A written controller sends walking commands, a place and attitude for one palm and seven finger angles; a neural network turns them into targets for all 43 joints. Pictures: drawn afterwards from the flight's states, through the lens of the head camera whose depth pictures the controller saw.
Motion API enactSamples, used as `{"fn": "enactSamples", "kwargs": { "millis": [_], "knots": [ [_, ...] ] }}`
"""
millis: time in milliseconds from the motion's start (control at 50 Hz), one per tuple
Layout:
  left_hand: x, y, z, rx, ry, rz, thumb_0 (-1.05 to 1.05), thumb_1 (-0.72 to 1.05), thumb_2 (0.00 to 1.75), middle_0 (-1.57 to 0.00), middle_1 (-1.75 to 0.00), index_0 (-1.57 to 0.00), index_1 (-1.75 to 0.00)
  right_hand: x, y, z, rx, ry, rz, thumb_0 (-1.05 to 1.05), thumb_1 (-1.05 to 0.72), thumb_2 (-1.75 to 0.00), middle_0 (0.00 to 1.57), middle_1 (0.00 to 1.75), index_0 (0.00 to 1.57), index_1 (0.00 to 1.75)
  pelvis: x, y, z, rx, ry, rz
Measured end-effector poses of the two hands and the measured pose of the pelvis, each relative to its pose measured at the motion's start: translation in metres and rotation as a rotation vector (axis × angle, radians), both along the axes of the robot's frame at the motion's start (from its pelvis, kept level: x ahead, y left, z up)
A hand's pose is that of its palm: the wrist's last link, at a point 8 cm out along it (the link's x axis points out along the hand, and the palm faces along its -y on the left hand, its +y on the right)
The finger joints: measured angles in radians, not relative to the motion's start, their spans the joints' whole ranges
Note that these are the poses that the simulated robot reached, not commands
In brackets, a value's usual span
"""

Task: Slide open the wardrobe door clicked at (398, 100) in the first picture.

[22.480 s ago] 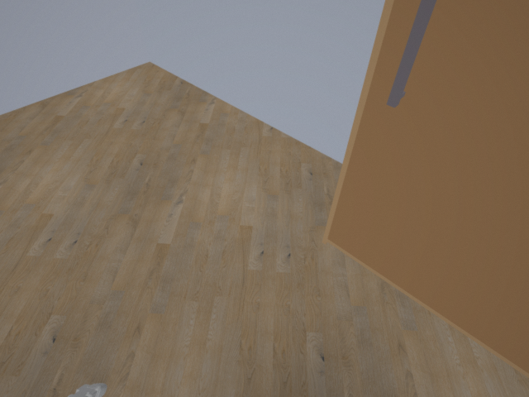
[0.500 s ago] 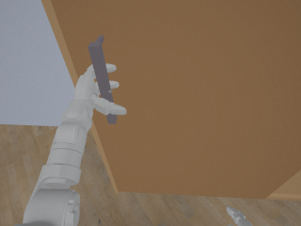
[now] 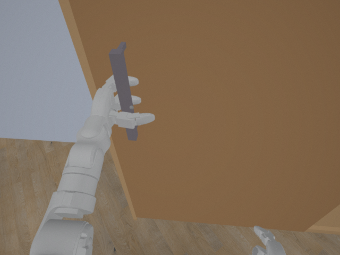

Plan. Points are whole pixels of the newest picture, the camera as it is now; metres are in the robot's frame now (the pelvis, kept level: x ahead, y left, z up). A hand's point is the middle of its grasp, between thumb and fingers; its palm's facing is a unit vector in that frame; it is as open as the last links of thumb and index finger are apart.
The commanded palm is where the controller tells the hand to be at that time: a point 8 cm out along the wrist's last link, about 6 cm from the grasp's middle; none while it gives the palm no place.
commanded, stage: grip the handle and tug to test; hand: left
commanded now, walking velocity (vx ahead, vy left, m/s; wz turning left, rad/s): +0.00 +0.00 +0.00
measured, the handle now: (128, 96) +0.45 +0.14 +0.16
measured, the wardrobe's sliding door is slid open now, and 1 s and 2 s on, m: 0.00 0.00 0.02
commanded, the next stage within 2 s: tug the door sideways, standing still in 1.10 s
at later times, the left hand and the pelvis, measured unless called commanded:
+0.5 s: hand (131, 106) +0.40 +0.12 +0.18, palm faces -0.02 -1.00 -0.01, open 5.7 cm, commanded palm +0.37 +0.16 +0.18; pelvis +0.00 +0.00 +0.00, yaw +0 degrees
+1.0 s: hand (131, 106) +0.40 +0.12 +0.18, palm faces -0.03 -1.00 -0.01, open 5.8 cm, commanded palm +0.35 +0.17 +0.18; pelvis +0.01 +0.00 +0.00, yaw -2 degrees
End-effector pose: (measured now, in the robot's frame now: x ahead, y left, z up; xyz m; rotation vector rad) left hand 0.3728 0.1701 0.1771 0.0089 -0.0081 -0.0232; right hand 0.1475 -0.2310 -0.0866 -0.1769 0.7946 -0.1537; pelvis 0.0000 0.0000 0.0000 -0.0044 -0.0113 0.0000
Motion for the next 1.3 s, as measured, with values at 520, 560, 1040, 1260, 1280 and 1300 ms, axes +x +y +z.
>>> {"fn": "enactSamples", "kwargs": {
  "millis": [520,560,1040,1260,1280,1300],
  "knots": [
    [0.004,0.001,0.000,0.001,-0.008,-0.001,0.01,0.70,0.80,-0.41,-1.39,-0.38,-1.39,-0.019,-0.014,-0.007,-0.007,0.045,-0.034,0.01,-0.91,-0.90,0.21,0.30,0.20,0.30,0.001,-0.004,0.000,0.001,0.003,-0.003],
    [0.004,0.000,0.000,0.001,-0.009,0.000,0.01,0.70,0.80,-0.41,-1.39,-0.38,-1.40,-0.018,-0.014,-0.007,-0.008,0.043,-0.033,0.01,-0.91,-0.90,0.21,0.30,0.20,0.30,0.001,-0.004,0.000,0.001,0.002,-0.003],
    [0.003,0.000,-0.001,-0.002,-0.022,-0.011,0.00,0.73,0.77,-0.36,-1.40,-0.32,-1.40,0.008,-0.008,0.005,0.021,-0.024,-0.034,0.01,-0.91,-0.90,0.21,0.30,0.20,0.30,0.017,-0.003,0.001,0.008,0.007,-0.032],
    [0.002,0.000,-0.001,0.003,-0.027,-0.024,0.00,0.74,0.76,-0.32,-1.40,-0.29,-1.40,0.039,-0.013,0.012,0.014,-0.041,-0.037,0.01,-0.91,-0.90,0.21,0.30,0.20,0.30,0.040,-0.003,0.001,0.011,0.022,-0.044],
    [0.002,0.000,-0.001,0.003,-0.026,-0.023,0.00,0.74,0.77,-0.33,-1.40,-0.29,-1.40,0.043,-0.012,0.012,0.009,-0.037,-0.029,0.01,-0.91,-0.90,0.21,0.30,0.20,0.30,0.042,-0.003,0.001,0.011,0.022,-0.038],
    [0.002,0.000,0.000,0.001,-0.024,-0.022,0.00,0.73,0.77,-0.33,-1.40,-0.30,-1.40,0.046,-0.012,0.010,0.003,-0.029,-0.019,0.01,-0.91,-0.90,0.21,0.30,0.20,0.30,0.042,-0.003,0.001,0.011,0.022,-0.031]
  ]
}}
